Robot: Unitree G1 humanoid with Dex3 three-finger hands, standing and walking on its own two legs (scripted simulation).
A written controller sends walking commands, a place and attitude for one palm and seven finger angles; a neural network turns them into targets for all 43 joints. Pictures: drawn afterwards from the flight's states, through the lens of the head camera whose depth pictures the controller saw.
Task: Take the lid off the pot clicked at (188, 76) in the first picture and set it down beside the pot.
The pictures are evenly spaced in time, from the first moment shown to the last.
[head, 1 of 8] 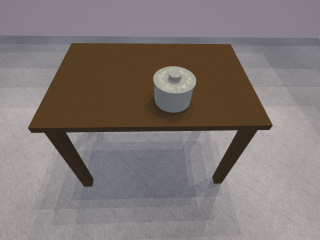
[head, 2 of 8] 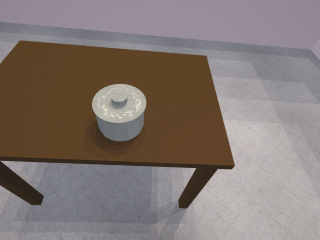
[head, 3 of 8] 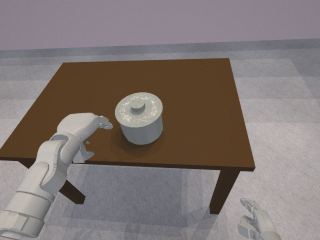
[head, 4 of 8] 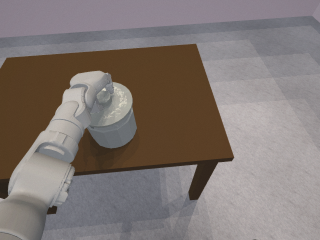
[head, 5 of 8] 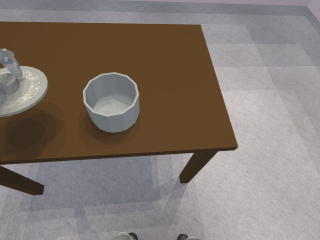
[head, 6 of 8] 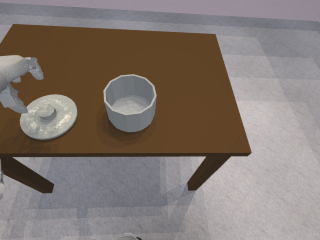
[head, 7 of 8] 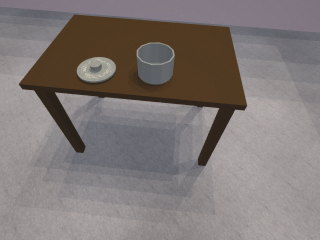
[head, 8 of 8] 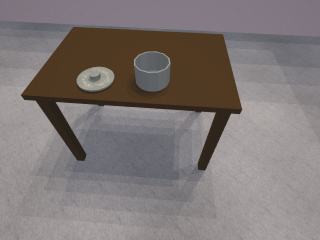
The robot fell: no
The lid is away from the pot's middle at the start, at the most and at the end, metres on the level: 0.00 0.26 0.26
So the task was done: yes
